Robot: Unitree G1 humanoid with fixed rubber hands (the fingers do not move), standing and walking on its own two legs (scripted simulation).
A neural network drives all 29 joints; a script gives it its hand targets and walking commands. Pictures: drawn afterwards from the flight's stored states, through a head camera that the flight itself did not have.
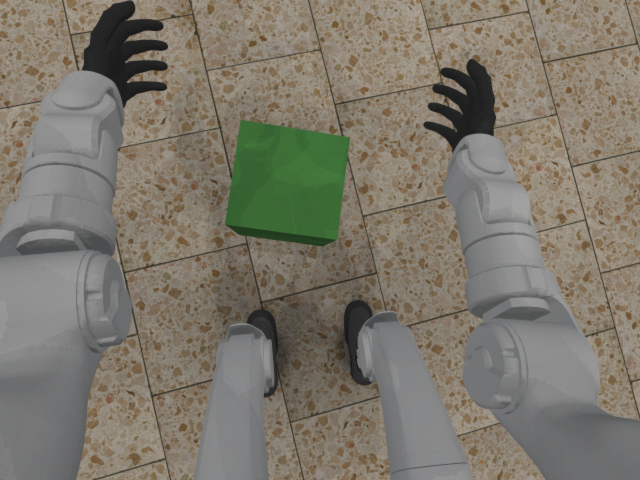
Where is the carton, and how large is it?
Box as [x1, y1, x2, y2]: [225, 120, 349, 245]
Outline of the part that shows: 241,120 225,224 237,233 243,235 317,245 324,245 335,240 337,236 349,137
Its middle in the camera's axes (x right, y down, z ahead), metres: -0.07 -0.11 +0.85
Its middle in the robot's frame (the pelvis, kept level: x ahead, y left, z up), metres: +0.50 +0.01 -0.52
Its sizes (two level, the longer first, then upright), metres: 0.210 0.200 0.250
